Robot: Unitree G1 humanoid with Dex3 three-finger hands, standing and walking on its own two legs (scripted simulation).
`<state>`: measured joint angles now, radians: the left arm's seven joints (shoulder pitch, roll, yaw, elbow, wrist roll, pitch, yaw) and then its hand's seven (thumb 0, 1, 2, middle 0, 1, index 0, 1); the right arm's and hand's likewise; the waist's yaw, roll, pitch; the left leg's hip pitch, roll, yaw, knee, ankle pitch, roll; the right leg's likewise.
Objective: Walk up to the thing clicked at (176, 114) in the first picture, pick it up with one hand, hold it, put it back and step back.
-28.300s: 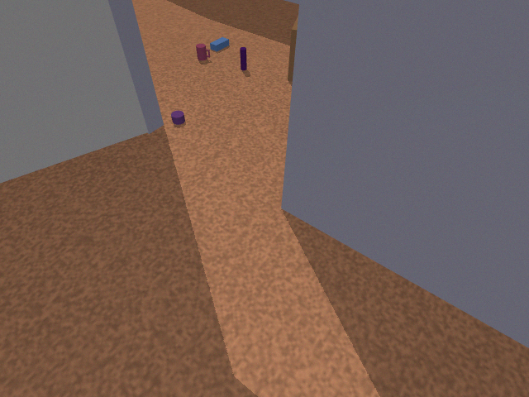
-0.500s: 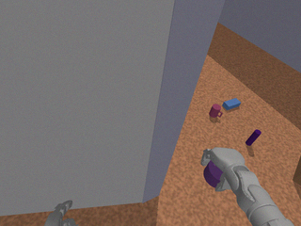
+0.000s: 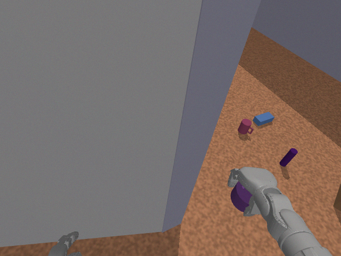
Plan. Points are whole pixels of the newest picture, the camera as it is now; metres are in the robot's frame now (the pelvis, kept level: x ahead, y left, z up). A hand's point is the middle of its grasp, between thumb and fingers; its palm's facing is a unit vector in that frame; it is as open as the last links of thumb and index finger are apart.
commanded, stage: crouch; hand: right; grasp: from above
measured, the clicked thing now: (247, 195) +0.30 -0.22 -0.06
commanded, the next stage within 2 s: none
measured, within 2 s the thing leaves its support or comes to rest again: neither
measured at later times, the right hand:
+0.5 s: hand (230, 207) +0.33 -0.23 -0.22, palm faces -0.41 -0.05 -0.91, open 9.5 cm
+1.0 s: hand (211, 217) +0.38 -0.23 -0.45, palm faces -0.45 +0.00 -0.89, open 9.5 cm
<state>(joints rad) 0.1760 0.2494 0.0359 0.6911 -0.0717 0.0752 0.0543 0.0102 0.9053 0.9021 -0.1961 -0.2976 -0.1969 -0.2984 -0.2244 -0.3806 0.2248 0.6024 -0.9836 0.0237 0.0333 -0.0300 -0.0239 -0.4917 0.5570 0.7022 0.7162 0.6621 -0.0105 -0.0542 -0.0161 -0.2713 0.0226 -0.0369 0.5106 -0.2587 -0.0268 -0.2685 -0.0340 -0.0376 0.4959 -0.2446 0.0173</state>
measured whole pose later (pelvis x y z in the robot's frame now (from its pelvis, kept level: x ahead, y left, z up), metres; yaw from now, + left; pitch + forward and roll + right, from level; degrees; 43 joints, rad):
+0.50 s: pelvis -0.05 +0.00 -0.12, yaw -1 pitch +22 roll +2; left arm 0.20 0.28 0.08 0.72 0.01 0.03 0.01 0.01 0.91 0.90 -0.20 -0.30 -0.20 -0.30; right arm -0.62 -0.39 0.16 1.16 -1.16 -0.05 -0.34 -0.03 -0.01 -0.50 0.57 0.68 0.74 0.65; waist 0.10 -0.02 -0.14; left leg -1.14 0.01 -0.01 1.25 -0.50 -0.04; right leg -1.18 -0.04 0.02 1.28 -0.49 0.02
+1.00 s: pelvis -0.07 -0.01 -0.30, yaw +1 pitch +38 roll +4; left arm 0.20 0.22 0.02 0.74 0.07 -0.03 -0.02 0.01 0.90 0.90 -0.20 -0.30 -0.20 -0.30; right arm -0.85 -0.52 0.01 1.30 -1.20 -0.09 -0.35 -0.03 -0.01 -0.53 0.57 0.68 0.73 0.67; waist 0.20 -0.04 -0.18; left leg -1.91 0.00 0.00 1.91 -0.66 -0.05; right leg -1.97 -0.03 0.07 1.95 -0.64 0.01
